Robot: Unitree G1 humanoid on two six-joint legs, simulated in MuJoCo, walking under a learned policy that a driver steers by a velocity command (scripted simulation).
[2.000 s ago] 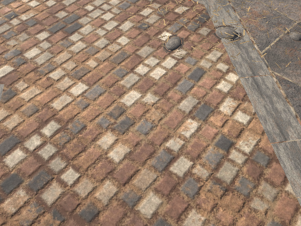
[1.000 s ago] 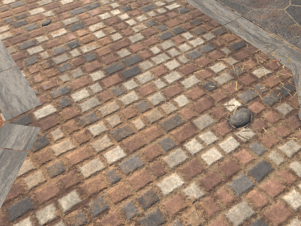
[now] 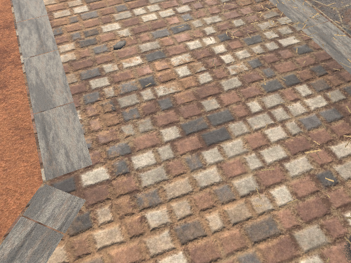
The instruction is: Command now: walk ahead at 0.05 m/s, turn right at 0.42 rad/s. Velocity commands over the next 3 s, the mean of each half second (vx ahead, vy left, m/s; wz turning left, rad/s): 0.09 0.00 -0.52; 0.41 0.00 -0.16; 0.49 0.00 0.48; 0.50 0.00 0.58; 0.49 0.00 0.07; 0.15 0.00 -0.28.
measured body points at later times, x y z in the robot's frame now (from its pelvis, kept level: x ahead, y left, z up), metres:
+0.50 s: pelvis +0.02 +0.03 +0.01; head +0.04 +0.04 +0.46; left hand +0.22 +0.25 -0.11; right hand +0.01 -0.26 -0.10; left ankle +0.01 +0.13 -0.74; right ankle -0.03 -0.10 -0.68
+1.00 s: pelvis +0.17 -0.11 +0.00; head +0.18 -0.13 +0.45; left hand +0.28 +0.13 -0.13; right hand +0.15 -0.38 -0.14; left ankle +0.33 -0.03 -0.67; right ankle +0.03 -0.12 -0.74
